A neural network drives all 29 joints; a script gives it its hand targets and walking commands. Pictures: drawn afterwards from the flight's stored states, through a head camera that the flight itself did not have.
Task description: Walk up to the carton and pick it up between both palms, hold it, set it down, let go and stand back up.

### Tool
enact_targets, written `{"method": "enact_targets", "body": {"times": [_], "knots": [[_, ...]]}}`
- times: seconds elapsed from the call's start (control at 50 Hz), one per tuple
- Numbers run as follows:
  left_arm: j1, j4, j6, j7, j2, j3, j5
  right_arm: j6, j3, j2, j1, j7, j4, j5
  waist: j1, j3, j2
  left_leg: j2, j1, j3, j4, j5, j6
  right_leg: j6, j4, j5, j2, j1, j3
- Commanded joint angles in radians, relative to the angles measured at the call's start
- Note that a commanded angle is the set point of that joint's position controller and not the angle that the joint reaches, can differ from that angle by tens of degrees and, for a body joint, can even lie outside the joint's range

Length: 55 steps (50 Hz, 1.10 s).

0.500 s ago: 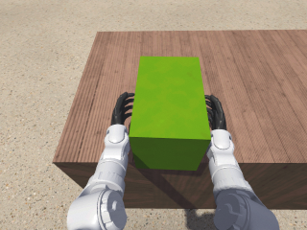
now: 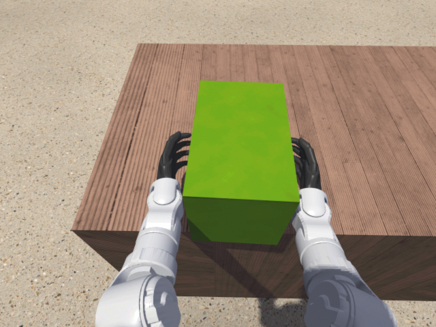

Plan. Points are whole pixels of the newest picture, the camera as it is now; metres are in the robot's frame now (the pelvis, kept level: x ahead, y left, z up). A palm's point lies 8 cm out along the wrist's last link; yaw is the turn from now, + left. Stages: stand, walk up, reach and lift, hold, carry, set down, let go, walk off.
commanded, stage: reach and lift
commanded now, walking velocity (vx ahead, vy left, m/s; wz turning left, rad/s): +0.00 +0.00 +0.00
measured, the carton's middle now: (237, 161) +0.44 +0.02 +0.03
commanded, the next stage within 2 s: none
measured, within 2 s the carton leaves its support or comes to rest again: leaves its support in 1.68 s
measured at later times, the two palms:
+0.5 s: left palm (169, 173) +0.40 +0.15 +0.04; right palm (307, 181) +0.40 -0.12 +0.04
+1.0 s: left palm (168, 175) +0.39 +0.15 +0.04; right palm (308, 182) +0.39 -0.12 +0.04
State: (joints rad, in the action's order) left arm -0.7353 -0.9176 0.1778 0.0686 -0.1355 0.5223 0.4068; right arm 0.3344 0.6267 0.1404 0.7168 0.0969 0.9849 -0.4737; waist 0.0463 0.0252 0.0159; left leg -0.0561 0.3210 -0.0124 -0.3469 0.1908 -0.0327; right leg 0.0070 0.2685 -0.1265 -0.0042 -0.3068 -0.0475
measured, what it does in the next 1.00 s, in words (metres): stands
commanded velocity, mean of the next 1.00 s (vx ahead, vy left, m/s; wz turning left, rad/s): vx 0.00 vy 0.00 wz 0.00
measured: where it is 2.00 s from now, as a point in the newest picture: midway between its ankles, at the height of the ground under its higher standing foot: outside the picture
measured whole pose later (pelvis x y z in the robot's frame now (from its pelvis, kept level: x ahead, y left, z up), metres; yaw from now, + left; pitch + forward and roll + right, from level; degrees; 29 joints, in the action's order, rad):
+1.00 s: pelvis -0.01 +0.00 +0.00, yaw +1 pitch +13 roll -1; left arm -0.74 -1.00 0.29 0.11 -0.11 0.47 0.35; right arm 0.49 0.56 0.08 0.72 0.15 1.11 -0.45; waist 0.05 0.10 0.01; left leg -0.06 0.41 -0.03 -0.34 0.16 -0.03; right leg 0.00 0.25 -0.10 -0.01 -0.39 -0.07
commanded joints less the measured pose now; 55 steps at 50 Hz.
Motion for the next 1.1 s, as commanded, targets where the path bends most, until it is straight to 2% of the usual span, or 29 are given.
{"method": "enact_targets", "body": {"times": [0.0, 0.58, 0.66, 0.68, 0.7, 0.74, 0.78, 0.82, 0.84, 0.88, 0.9, 0.92, 0.94, 0.96, 0.98, 1.02, 1.08], "knots": [[-0.497, -0.019, 0.023, -0.102, -0.448, -0.262, 0.048, 0.053, -0.31, 0.483, 0.545, -0.141, 0.019, -0.074, -0.008, 0.59, -0.015, 0.048, -0.071, -0.128, 0.004, -0.417, -0.022, 0.007, 0.093, 0.495, 0.027, 0.462, -0.053], [-0.511, -0.044, 0.028, -0.094, -0.451, -0.277, 0.033, 0.06, -0.338, 0.477, 0.564, -0.129, 0.035, -0.044, -0.008, 0.589, -0.014, 0.043, -0.052, -0.121, 0.019, -0.375, -0.009, 0.0, 0.079, 0.469, 0.025, 0.441, -0.05], [-0.528, -0.016, 0.056, -0.086, -0.462, -0.29, 0.04, 0.104, -0.354, 0.461, 0.594, -0.133, 0.006, -0.055, 0.008, 0.661, -0.021, 0.038, -0.054, -0.121, 0.023, -0.384, -0.01, -0.004, 0.086, 0.511, 0.017, 0.449, -0.059], [-0.532, -0.019, 0.067, -0.083, -0.469, -0.306, 0.022, 0.118, -0.36, 0.464, 0.61, -0.133, -0.016, -0.055, -0.004, 0.675, -0.021, 0.037, -0.058, -0.117, 0.021, -0.408, -0.013, -0.004, 0.095, 0.543, 0.019, 0.453, -0.063], [-0.536, -0.015, 0.079, -0.081, -0.467, -0.297, 0.036, 0.128, -0.36, 0.465, 0.606, -0.132, 0.003, -0.066, 0.008, 0.697, -0.017, 0.035, -0.064, -0.126, 0.016, -0.404, -0.015, -0.001, 0.097, 0.552, 0.02, 0.454, -0.06], [-0.549, -0.03, 0.101, -0.081, -0.474, -0.303, 0.029, 0.152, -0.367, 0.462, 0.625, -0.127, 0.013, -0.068, -0.003, 0.687, -0.001, 0.038, -0.039, -0.121, 0.02, -0.402, -0.016, 0.001, 0.108, 0.579, 0.021, 0.467, -0.062], [-0.561, -0.027, 0.123, -0.075, -0.508, -0.328, 0.02, 0.18, -0.386, 0.481, 0.638, -0.12, 0.016, -0.064, -0.005, 0.739, -0.024, 0.037, -0.045, -0.119, 0.001, -0.456, -0.025, 0.001, 0.12, 0.644, 0.018, 0.469, -0.058], [-0.57, -0.039, 0.143, -0.071, -0.505, -0.333, 0.016, 0.209, -0.393, 0.468, 0.656, -0.112, 0.048, -0.069, -0.009, 0.754, -0.003, 0.03, -0.061, -0.111, -0.01, -0.484, -0.03, 0.0, 0.116, 0.656, 0.031, 0.438, -0.069], [-0.583, -0.034, 0.152, -0.066, -0.507, -0.332, 0.02, 0.222, -0.386, 0.455, 0.662, -0.109, 0.046, -0.073, -0.016, 0.763, -0.015, 0.032, -0.083, -0.112, -0.003, -0.491, -0.041, -0.001, 0.11, 0.632, 0.032, 0.432, -0.08], [-0.574, -0.05, 0.16, -0.06, -0.513, -0.353, 0.021, 0.239, -0.396, 0.442, 0.673, -0.106, 0.058, -0.074, -0.013, 0.749, -0.023, 0.025, -0.094, -0.107, -0.021, -0.534, -0.036, -0.007, 0.11, 0.655, 0.035, 0.396, -0.073], [-0.581, -0.059, 0.166, -0.062, -0.517, -0.353, 0.008, 0.247, -0.382, 0.437, 0.677, -0.105, 0.073, -0.081, -0.026, 0.737, -0.007, 0.028, -0.08, -0.101, -0.019, -0.524, -0.04, -0.01, 0.111, 0.661, 0.034, 0.391, -0.076], [-0.578, -0.068, 0.173, -0.064, -0.511, -0.348, 0.01, 0.256, -0.396, 0.436, 0.676, -0.102, 0.075, -0.079, -0.011, 0.732, 0.014, 0.027, -0.061, -0.101, -0.018, -0.513, -0.036, -0.005, 0.118, 0.678, 0.034, 0.406, -0.073], [-0.581, -0.074, 0.177, -0.066, -0.509, -0.356, 0.006, 0.258, -0.399, 0.441, 0.683, -0.098, 0.082, -0.08, -0.019, 0.746, 0.008, 0.029, -0.053, -0.103, -0.011, -0.501, -0.032, -0.004, 0.117, 0.687, 0.033, 0.408, -0.069], [-0.59, -0.059, 0.181, -0.065, -0.509, -0.358, 0.01, 0.258, -0.401, 0.442, 0.677, -0.096, 0.106, -0.08, -0.016, 0.773, 0.005, 0.03, -0.051, -0.1, -0.003, -0.457, -0.029, -0.002, 0.113, 0.668, 0.03, 0.416, -0.065], [-0.591, -0.06, 0.182, -0.063, -0.515, -0.365, 0.005, 0.258, -0.403, 0.451, 0.676, -0.097, 0.092, -0.071, -0.016, 0.788, -0.015, 0.03, -0.055, -0.098, -0.007, -0.46, -0.029, -0.005, 0.112, 0.649, 0.031, 0.412, -0.062], [-0.617, -0.052, 0.189, -0.059, -0.52, -0.388, -0.012, 0.264, -0.411, 0.438, 0.693, -0.096, 0.105, -0.062, -0.027, 0.796, -0.011, 0.033, -0.074, -0.102, -0.004, -0.464, -0.036, -0.006, 0.106, 0.634, 0.036, 0.381, -0.069], [-0.637, -0.06, 0.199, -0.053, -0.512, -0.406, -0.02, 0.264, -0.431, 0.437, 0.691, -0.094, 0.147, -0.053, -0.011, 0.824, -0.013, 0.033, -0.053, -0.104, 0.001, -0.421, -0.025, -0.01, 0.102, 0.588, 0.036, 0.372, -0.059]]}}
